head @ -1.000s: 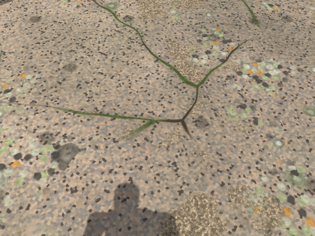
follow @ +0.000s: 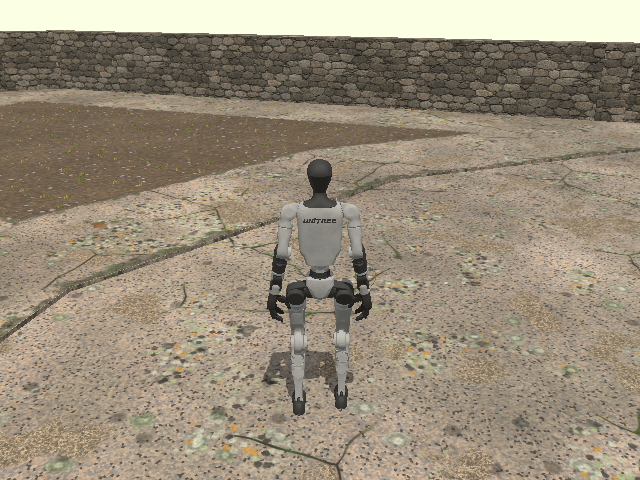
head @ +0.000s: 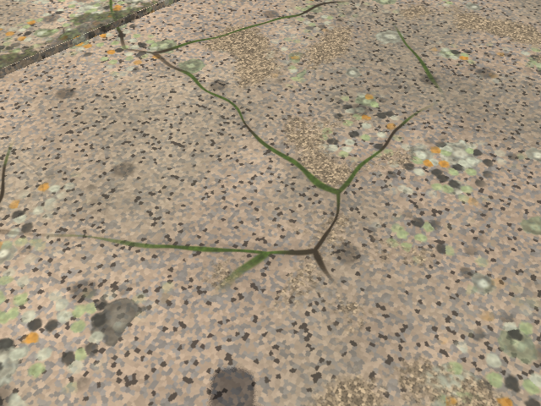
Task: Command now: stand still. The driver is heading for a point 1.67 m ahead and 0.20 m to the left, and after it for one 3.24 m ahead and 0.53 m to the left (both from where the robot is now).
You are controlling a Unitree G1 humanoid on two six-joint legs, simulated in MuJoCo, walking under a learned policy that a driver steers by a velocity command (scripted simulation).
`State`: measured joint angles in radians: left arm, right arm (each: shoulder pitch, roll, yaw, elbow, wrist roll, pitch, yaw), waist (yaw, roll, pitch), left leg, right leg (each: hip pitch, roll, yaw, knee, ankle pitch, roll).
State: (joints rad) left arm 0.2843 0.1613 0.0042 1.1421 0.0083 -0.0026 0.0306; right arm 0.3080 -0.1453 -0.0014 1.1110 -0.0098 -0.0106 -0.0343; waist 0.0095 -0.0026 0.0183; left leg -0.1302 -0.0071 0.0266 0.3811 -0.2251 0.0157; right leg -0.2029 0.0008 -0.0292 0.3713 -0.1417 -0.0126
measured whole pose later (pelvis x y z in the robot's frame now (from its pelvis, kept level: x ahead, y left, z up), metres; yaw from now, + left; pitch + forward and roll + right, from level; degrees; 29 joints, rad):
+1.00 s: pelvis +0.02 +0.01 +0.00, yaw +0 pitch -1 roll +0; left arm 0.31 0.12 0.00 1.18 0.01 -0.01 0.04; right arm 0.35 -0.12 0.01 1.14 -0.01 -0.02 -0.04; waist 0.00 0.00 0.03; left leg -0.11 -0.02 0.02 0.39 -0.26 0.03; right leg -0.18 -0.01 -0.03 0.40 -0.19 0.00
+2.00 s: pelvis +0.12 -0.03 -0.01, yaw +1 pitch +0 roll +0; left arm 0.34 0.15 0.05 1.05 0.02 -0.07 0.00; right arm 0.44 -0.18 -0.04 1.11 -0.03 -0.05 0.00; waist 0.00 0.04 0.02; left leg -0.25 0.02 0.01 0.94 -0.43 0.08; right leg -0.22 0.03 -0.11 0.52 -0.30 -0.07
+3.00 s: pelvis +0.32 -0.05 -0.01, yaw +0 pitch -1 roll -1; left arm 0.44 0.13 0.02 1.14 0.02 -0.03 0.04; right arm 0.35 -0.13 -0.02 1.12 -0.03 -0.02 -0.01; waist 0.02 -0.01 0.00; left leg -0.29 0.00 0.08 0.67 -0.39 0.07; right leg -0.06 0.03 -0.04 0.40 -0.34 -0.05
